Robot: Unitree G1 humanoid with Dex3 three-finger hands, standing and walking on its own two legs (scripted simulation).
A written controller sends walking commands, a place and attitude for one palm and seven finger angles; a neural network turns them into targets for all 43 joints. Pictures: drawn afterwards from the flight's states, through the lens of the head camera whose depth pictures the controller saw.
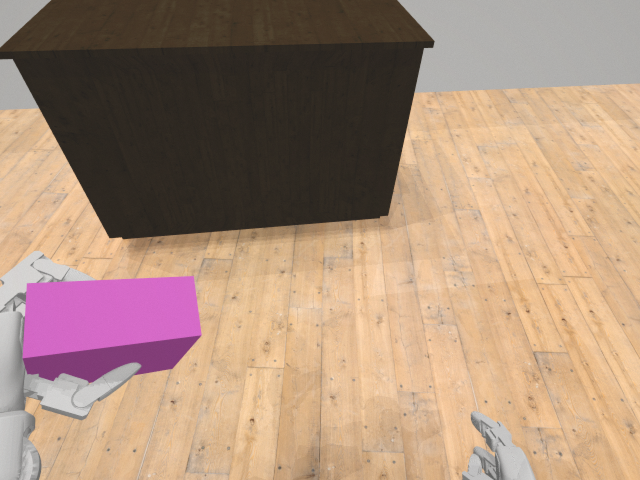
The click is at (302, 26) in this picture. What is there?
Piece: table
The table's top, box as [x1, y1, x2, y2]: [0, 0, 434, 58]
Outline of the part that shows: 0,58 432,47 434,41 396,0 51,0 0,47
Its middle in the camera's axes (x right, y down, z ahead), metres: -0.30 -0.75 +1.29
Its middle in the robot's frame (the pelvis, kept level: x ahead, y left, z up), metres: +1.46 +0.38 +0.05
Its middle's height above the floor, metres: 0.82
